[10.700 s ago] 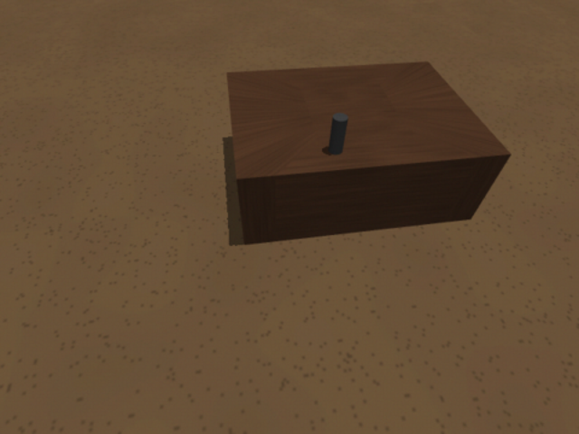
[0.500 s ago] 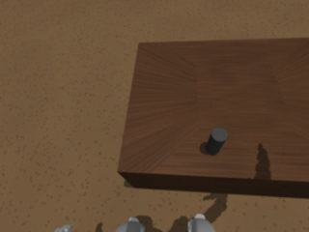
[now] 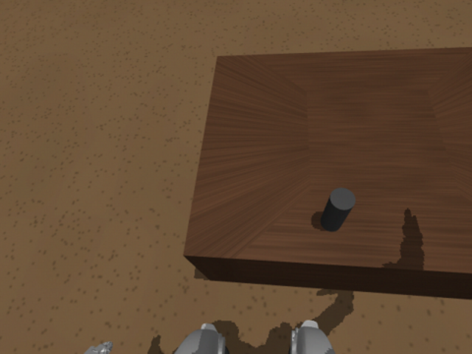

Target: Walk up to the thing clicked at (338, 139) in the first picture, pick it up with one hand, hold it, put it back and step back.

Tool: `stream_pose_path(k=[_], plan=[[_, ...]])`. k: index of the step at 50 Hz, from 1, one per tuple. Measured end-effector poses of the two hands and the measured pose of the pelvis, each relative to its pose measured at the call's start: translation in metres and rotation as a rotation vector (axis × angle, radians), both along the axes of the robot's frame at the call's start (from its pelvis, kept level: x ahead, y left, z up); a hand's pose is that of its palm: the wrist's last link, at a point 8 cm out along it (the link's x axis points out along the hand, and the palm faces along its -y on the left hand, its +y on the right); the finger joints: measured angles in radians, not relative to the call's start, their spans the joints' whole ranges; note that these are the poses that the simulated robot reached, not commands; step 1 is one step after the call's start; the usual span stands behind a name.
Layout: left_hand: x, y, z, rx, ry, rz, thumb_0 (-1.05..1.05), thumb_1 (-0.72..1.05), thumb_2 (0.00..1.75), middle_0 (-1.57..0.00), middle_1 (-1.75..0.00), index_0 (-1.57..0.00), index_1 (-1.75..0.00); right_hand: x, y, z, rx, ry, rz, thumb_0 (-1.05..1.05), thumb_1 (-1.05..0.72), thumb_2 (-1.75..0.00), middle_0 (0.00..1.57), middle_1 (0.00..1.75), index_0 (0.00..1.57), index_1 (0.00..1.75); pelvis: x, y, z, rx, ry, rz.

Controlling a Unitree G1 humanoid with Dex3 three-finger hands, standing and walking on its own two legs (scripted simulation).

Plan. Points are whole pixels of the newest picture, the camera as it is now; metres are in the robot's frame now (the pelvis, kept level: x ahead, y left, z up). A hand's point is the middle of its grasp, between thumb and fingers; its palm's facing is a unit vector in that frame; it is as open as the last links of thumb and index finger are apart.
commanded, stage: go down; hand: right
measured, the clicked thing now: (336, 211) +0.46 -0.18 -0.24
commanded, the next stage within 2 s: none
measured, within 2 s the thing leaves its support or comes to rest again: neither
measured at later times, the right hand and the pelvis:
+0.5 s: hand out of the picture +0.39 -0.37 +0.03, palm faces +0.14 +0.99 -0.08, open 17.2 cm; pelvis +0.00 +0.00 +0.00, yaw +0 degrees
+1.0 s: hand out of the picture +0.39 -0.37 +0.03, palm faces +0.14 +0.99 -0.05, open 17.1 cm; pelvis +0.00 +0.00 +0.00, yaw +0 degrees
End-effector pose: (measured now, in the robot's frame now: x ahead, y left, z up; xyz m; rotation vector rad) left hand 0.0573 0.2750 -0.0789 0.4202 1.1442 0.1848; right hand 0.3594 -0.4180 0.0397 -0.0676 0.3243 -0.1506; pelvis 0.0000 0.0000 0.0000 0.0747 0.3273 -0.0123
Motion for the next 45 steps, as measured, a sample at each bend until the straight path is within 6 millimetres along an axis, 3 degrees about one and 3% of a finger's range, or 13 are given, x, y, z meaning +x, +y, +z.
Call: stream_pose_path(k=[17,35,45], plan=[[-0.006,-0.006,-0.005,-0.005,0.012,0.005,0.01,0.9,0.91,-0.2,-0.3,-0.19,-0.3,0.003,-0.001,-0.006,0.014,-0.016,0.006,-0.01,0.49,-0.07,0.06,0.05,0.06,0.05,-0.003,-0.003,-0.004,0.007,0.018,0.004],[0.007,-0.005,-0.002,0.007,-0.009,-0.005,0.01,0.89,0.91,-0.2,-0.3,-0.19,-0.3,0.002,-0.007,0.001,0.017,-0.057,-0.002,-0.01,0.47,-0.07,0.06,0.05,0.06,0.05,0.003,-0.005,-0.003,0.009,0.015,0.002],[0.007,-0.003,-0.005,0.01,-0.007,-0.004,0.01,0.89,0.91,-0.2,-0.3,-0.19,-0.3,0.005,0.0,-0.001,0.028,-0.086,0.012,-0.01,0.47,-0.07,0.06,0.05,0.06,0.05,0.0,-0.004,-0.005,0.009,0.016,-0.001]])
